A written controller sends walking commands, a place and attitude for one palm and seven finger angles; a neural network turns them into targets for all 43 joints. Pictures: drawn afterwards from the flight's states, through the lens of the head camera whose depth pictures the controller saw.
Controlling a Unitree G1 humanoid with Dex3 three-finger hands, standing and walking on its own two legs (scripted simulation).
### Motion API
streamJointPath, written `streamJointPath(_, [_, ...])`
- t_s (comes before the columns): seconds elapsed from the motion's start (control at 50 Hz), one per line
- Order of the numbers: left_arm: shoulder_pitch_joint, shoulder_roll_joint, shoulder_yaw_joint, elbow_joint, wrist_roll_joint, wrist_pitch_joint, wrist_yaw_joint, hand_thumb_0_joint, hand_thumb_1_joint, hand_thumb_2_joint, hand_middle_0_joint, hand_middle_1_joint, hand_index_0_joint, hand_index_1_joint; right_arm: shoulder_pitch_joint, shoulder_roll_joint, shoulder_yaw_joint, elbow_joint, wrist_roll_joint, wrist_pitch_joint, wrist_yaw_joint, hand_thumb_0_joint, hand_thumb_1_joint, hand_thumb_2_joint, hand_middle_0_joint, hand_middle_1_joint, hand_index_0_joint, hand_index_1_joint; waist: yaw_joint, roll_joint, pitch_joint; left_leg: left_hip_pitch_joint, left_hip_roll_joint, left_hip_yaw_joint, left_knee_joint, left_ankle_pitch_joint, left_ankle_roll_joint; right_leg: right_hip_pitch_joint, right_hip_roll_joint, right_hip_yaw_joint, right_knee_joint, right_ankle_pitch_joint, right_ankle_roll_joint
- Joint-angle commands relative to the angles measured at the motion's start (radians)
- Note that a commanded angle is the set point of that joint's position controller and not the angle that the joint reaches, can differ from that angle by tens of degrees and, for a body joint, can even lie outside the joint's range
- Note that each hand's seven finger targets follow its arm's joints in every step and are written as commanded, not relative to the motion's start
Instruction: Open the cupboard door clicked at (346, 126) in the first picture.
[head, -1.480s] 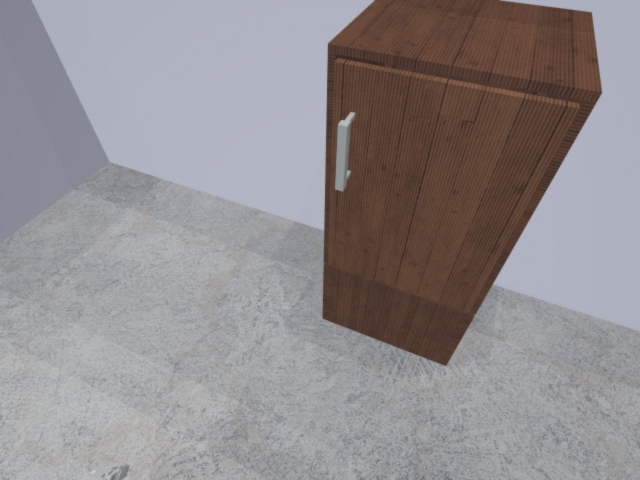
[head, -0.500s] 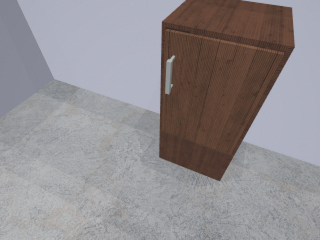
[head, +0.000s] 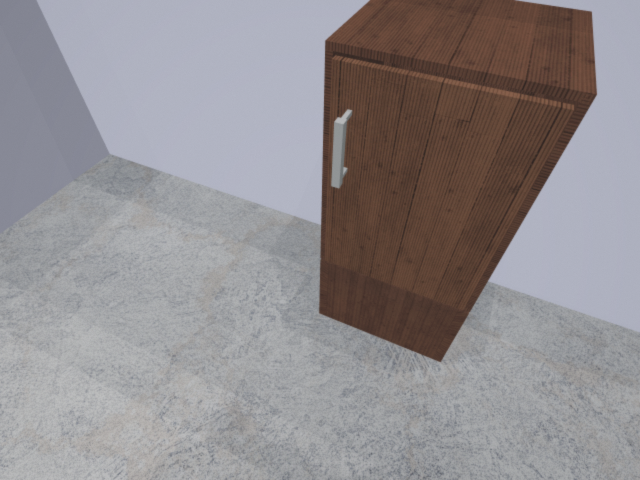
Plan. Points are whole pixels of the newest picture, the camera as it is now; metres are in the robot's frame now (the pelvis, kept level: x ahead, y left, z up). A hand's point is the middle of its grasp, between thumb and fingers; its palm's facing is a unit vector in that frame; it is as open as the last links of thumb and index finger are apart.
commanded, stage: turn to face it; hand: left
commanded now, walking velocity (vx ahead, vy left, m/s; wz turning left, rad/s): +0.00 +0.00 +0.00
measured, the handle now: (342, 150) +0.73 +0.00 +0.00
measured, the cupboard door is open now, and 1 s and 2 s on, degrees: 0 0 0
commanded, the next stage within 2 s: take the last steps up to it in 0.78 s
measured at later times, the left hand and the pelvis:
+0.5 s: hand out of the picture +0.06 +0.17 -0.18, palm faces -0.12 -0.96 -0.27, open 7.4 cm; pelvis -0.02 -0.02 -0.02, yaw -9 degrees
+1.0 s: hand out of the picture +0.09 +0.20 -0.18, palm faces -0.24 -0.95 -0.21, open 7.4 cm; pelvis -0.02 +0.02 -0.01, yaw -18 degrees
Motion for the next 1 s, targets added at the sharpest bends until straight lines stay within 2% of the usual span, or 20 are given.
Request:
streamJointPath(0.0, [-0.039, 0.210, 0.043, -0.064, -0.001, -0.020, 0.011, 0.000, 0.900, 0.900, -0.200, -0.300, -0.200, -0.300, -0.043, -0.200, -0.040, -0.067, 0.005, -0.020, -0.009, 0.000, -0.900, -0.900, 0.200, 0.300, 0.200, 0.300, -0.002, 0.006, -0.076, 0.021, 0.115, -0.084, -0.041, 0.185, 0.035, 0.016, -0.121, 0.096, -0.049, 0.204, -0.025])
streamJointPath(0.08, [-0.044, 0.207, 0.047, -0.068, -0.001, -0.014, 0.009, 0.000, 0.900, 0.900, -0.200, -0.300, -0.200, -0.300, -0.038, -0.203, -0.042, -0.067, 0.002, -0.020, -0.014, 0.000, -0.900, -0.900, 0.200, 0.300, 0.200, 0.300, -0.005, 0.001, -0.070, 0.036, 0.122, -0.066, -0.028, 0.194, 0.031, -0.005, -0.114, 0.112, -0.039, 0.237, -0.029])
streamJointPath(0.14, [0.017, 0.104, 0.035, -0.073, -0.002, 0.018, 0.015, 0.000, 0.900, 0.900, -0.200, -0.300, -0.200, -0.300, 0.030, -0.087, -0.029, -0.074, 0.001, -0.001, -0.020, 0.000, -0.900, -0.900, 0.200, 0.300, 0.200, 0.300, -0.010, 0.007, -0.080, 0.035, 0.128, -0.010, 0.034, 0.203, 0.011, -0.042, -0.108, 0.129, 0.027, 0.305, -0.019])
streamJointPath(0.22, [0.043, 0.096, 0.052, -0.124, 0.004, 0.040, 0.010, 0.000, 0.900, 0.900, -0.200, -0.300, -0.200, -0.300, 0.061, -0.096, -0.053, -0.123, -0.001, 0.015, -0.029, 0.000, -0.900, -0.900, 0.200, 0.300, 0.200, 0.300, -0.013, 0.027, -0.060, 0.013, 0.161, 0.003, 0.070, 0.172, 0.026, -0.129, -0.069, 0.135, 0.132, 0.289, -0.019])
streamJointPath(0.28, [0.065, 0.071, 0.060, -0.163, 0.006, 0.049, 0.002, 0.000, 0.900, 0.900, -0.200, -0.300, -0.200, -0.300, 0.049, -0.112, -0.073, -0.165, -0.004, 0.020, -0.032, 0.000, -0.900, -0.900, 0.200, 0.300, 0.200, 0.300, -0.005, 0.097, -0.044, -0.011, 0.223, -0.029, 0.055, 0.155, 0.068, -0.201, -0.017, 0.097, 0.257, 0.183, -0.005])
streamJointPath(0.34, [0.088, 0.029, 0.068, -0.189, 0.008, 0.055, -0.004, 0.000, 0.900, 0.900, -0.200, -0.300, -0.200, -0.300, 0.041, -0.111, -0.085, -0.192, -0.007, 0.016, -0.030, 0.000, -0.900, -0.900, 0.200, 0.300, 0.200, 0.300, 0.007, 0.177, -0.038, -0.049, 0.321, -0.066, 0.047, 0.283, 0.149, -0.221, 0.006, 0.011, 0.413, -0.177, 0.012])
streamJointPath(0.38, [0.163, 0.017, 0.078, -0.184, 0.009, 0.053, -0.008, 0.000, 0.900, 0.900, -0.200, -0.300, -0.200, -0.300, 0.000, -0.099, -0.089, -0.211, -0.009, 0.019, -0.029, 0.000, -0.900, -0.900, 0.200, 0.300, 0.200, 0.300, 0.050, 0.154, -0.031, -0.155, 0.302, -0.006, 0.150, 0.260, 0.125, -0.100, -0.025, 0.006, 0.316, -0.129, 0.005])
streamJointPath(0.4, [0.220, 0.044, 0.088, -0.173, 0.016, 0.044, -0.008, 0.000, 0.900, 0.900, -0.200, -0.300, -0.200, -0.300, -0.008, -0.079, -0.087, -0.219, -0.006, 0.025, -0.027, 0.000, -0.900, -0.900, 0.200, 0.300, 0.200, 0.300, 0.077, 0.031, -0.042, -0.230, 0.221, 0.064, 0.309, 0.132, 0.063, -0.018, -0.057, 0.066, 0.168, 0.074, -0.013])
streamJointPath(0.42, [0.247, 0.136, 0.106, -0.175, 0.029, 0.027, 0.006, 0.000, 0.900, 0.900, -0.200, -0.300, -0.200, -0.300, 0.011, 0.001, -0.077, -0.247, 0.002, 0.029, -0.023, 0.000, -0.900, -0.900, 0.200, 0.300, 0.200, 0.300, 0.067, -0.283, -0.052, -0.407, 0.049, 0.163, 0.570, -0.224, -0.026, 0.032, -0.288, 0.440, -0.001, 0.286, -0.096])
streamJointPath(0.44, [0.279, 0.137, 0.105, -0.170, 0.011, 0.022, 0.016, 0.000, 0.900, 0.900, -0.200, -0.300, -0.200, -0.300, -0.027, -0.008, -0.074, -0.256, 0.002, 0.042, -0.026, 0.000, -0.900, -0.900, 0.200, 0.300, 0.200, 0.300, 0.092, -0.303, -0.055, -0.384, 0.018, 0.016, 0.694, -0.388, -0.025, -0.062, -0.337, 0.561, -0.092, 0.342, -0.151])
streamJointPath(0.46, [0.224, 0.109, 0.101, -0.179, 0.012, 0.026, 0.021, 0.000, 0.900, 0.900, -0.200, -0.300, -0.200, -0.300, -0.019, -0.001, -0.081, -0.242, 0.004, 0.044, -0.025, 0.000, -0.900, -0.900, 0.200, 0.300, 0.200, 0.300, 0.056, -0.204, -0.026, -0.416, 0.032, -0.037, 0.768, -0.338, -0.019, -0.076, -0.316, 0.537, -0.097, 0.226, -0.195])
streamJointPath(0.5, [0.141, 0.068, 0.097, -0.207, 0.008, 0.024, 0.024, 0.000, 0.900, 0.900, -0.200, -0.300, -0.200, -0.300, 0.032, 0.008, -0.084, -0.206, -0.003, 0.040, -0.018, 0.000, -0.900, -0.900, 0.200, 0.300, 0.200, 0.300, 0.013, -0.081, -0.036, -0.411, 0.055, -0.030, 0.798, -0.221, -0.028, -0.074, -0.245, 0.423, -0.058, 0.187, -0.195])
streamJointPath(0.62, [0.197, 0.033, 0.103, -0.191, 0.012, 0.017, 0.025, 0.000, 0.900, 0.900, -0.200, -0.300, -0.200, -0.300, 0.054, 0.049, -0.076, -0.192, -0.006, 0.037, -0.023, 0.000, -0.900, -0.900, 0.200, 0.300, 0.200, 0.300, 0.023, -0.103, -0.092, -0.396, 0.039, 0.002, 0.656, -0.190, -0.046, 0.018, -0.191, 0.355, -0.035, 0.271, -0.182])
streamJointPath(0.78, [0.189, 0.044, 0.113, -0.191, 0.019, 0.029, 0.023, 0.000, 0.900, 0.900, -0.200, -0.300, -0.200, -0.300, 0.075, 0.063, -0.067, -0.204, 0.006, 0.022, -0.031, 0.000, -0.900, -0.900, 0.200, 0.300, 0.200, 0.300, 0.019, -0.138, -0.090, -0.259, 0.018, 0.006, 0.377, -0.217, -0.017, -0.050, -0.181, 0.427, -0.040, 0.235, -0.192])
streamJointPath(0.84, [0.139, 0.034, 0.113, -0.200, 0.010, 0.037, 0.021, 0.000, 0.900, 0.900, -0.200, -0.300, -0.200, -0.300, 0.189, 0.069, -0.065, -0.169, 0.009, 0.009, -0.038, 0.000, -0.900, -0.900, 0.200, 0.300, 0.200, 0.300, -0.031, -0.126, -0.094, -0.037, 0.004, 0.021, 0.113, -0.057, -0.001, -0.187, -0.120, 0.390, 0.005, 0.121, -0.121])
streamJointPath(0.86, [0.137, 0.000, 0.104, -0.206, 0.005, 0.038, 0.019, 0.000, 0.900, 0.900, -0.200, -0.300, -0.200, -0.300, 0.217, 0.045, -0.065, -0.159, 0.008, 0.000, -0.041, 0.000, -0.900, -0.900, 0.200, 0.300, 0.200, 0.300, -0.041, -0.043, -0.095, 0.055, 0.063, -0.027, 0.028, -0.054, 0.020, -0.266, -0.062, 0.333, 0.057, 0.027, -0.082])
streamJointPath(0.88, [0.149, -0.047, 0.095, -0.216, 0.001, 0.037, 0.011, 0.000, 0.900, 0.900, -0.200, -0.300, -0.200, -0.300, 0.217, -0.020, -0.074, -0.167, -0.006, -0.005, -0.039, 0.000, -0.900, -0.900, 0.200, 0.300, 0.200, 0.300, -0.034, 0.167, -0.063, 0.088, 0.232, -0.244, -0.066, -0.120, 0.085, -0.399, 0.052, 0.217, 0.191, -0.151, -0.034])
streamJointPath(0.9, [0.149, -0.062, 0.089, -0.223, 0.005, 0.034, 0.004, 0.000, 0.900, 0.900, -0.200, -0.300, -0.200, -0.300, 0.192, -0.073, -0.079, -0.192, -0.011, 0.003, -0.037, 0.000, -0.900, -0.900, 0.200, 0.300, 0.200, 0.300, -0.022, 0.251, -0.016, -0.014, 0.378, -0.388, -0.153, -0.222, 0.168, -0.426, 0.088, 0.080, 0.371, -0.276, 0.007])
streamJointPath(0.92, [0.120, -0.042, 0.096, -0.218, 0.016, 0.035, 0.001, 0.000, 0.900, 0.900, -0.200, -0.300, -0.200, -0.300, 0.170, -0.057, -0.072, -0.194, -0.017, -0.001, -0.039, 0.000, -0.900, -0.900, 0.200, 0.300, 0.200, 0.300, -0.028, 0.221, 0.013, -0.103, 0.387, -0.415, -0.189, -0.281, 0.205, -0.412, 0.053, 0.072, 0.508, -0.281, 0.021])
streamJointPath(0.98, [0.146, -0.049, 0.095, -0.174, 0.024, 0.038, -0.017, 0.000, 0.900, 0.900, -0.200, -0.300, -0.200, -0.300, 0.131, -0.007, -0.055, -0.189, -0.017, -0.009, -0.035, 0.000, -0.900, -0.900, 0.200, 0.300, 0.200, 0.300, 0.012, 0.166, 0.076, -0.139, 0.249, -0.213, -0.181, -0.247, 0.167, -0.428, 0.017, 0.034, 0.671, -0.176, 0.017])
